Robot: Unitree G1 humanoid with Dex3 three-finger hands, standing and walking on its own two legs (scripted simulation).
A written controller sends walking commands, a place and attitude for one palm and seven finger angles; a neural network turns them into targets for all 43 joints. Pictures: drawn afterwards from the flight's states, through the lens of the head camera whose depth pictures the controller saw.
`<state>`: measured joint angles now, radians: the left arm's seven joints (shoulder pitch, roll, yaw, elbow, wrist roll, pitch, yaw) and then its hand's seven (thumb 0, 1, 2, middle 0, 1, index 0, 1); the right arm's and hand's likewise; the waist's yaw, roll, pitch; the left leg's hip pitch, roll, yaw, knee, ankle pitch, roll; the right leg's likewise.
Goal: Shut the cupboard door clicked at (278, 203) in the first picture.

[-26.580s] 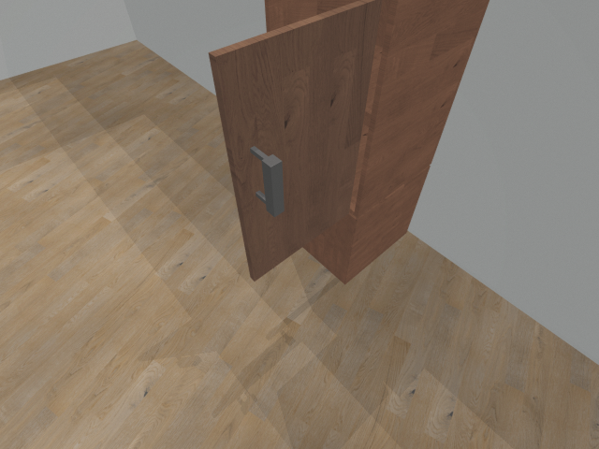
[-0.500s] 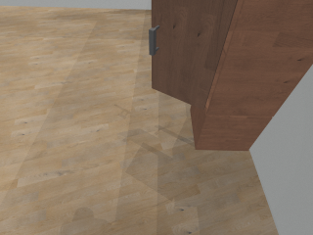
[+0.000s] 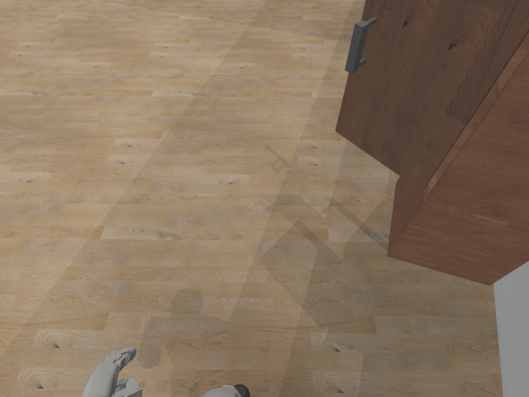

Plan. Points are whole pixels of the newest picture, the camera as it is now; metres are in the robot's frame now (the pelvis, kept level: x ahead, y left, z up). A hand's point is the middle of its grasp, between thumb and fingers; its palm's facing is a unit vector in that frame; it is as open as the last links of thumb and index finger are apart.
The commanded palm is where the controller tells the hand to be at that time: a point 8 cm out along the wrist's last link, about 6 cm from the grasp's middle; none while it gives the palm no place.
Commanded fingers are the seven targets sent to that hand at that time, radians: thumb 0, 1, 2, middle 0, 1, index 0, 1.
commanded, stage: walk to a spot facing it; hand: left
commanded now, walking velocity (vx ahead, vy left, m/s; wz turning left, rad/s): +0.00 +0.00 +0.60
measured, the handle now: (362, 45) +0.94 -0.24 +0.01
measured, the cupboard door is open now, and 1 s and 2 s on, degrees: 60 60 60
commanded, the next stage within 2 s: turn to face it in 1.24 s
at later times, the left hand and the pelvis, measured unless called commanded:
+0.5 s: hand out of the picture +0.00 +0.23 -0.17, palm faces +0.33 -0.91 -0.26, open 7.4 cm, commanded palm none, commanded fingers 0.00 0.90 0.90 -0.20 -0.30 -0.20 -0.30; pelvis +0.03 +0.01 +0.00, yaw +19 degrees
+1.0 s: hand out of the picture +0.02 +0.18 -0.17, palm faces +0.68 -0.71 -0.19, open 7.4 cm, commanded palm none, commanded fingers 0.00 0.90 0.90 -0.20 -0.30 -0.20 -0.30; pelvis +0.16 +0.06 +0.00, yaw +41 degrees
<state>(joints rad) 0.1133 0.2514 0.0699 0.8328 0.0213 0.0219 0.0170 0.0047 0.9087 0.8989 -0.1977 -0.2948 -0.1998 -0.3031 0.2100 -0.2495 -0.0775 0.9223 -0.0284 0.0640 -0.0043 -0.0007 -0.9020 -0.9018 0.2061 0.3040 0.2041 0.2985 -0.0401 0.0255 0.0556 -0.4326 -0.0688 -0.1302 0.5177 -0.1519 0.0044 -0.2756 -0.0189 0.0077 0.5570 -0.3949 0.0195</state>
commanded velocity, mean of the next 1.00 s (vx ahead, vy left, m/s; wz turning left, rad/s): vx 0.23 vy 0.00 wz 0.59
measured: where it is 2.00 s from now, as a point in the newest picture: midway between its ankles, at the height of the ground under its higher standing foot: (202, 345)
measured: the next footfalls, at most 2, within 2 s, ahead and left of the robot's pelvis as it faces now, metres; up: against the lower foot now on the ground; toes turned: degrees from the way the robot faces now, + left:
left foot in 0.32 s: +0.04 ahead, +0.13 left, +0.00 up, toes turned +18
right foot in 0.64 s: +0.19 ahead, -0.09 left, +0.00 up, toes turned +20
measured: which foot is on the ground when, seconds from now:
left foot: down 0.00-0.00, up 0.02-0.30, down 0.32-0.64, up 0.66-1.00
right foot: down 0.00-0.32, up 0.34-0.62, down 0.64-1.00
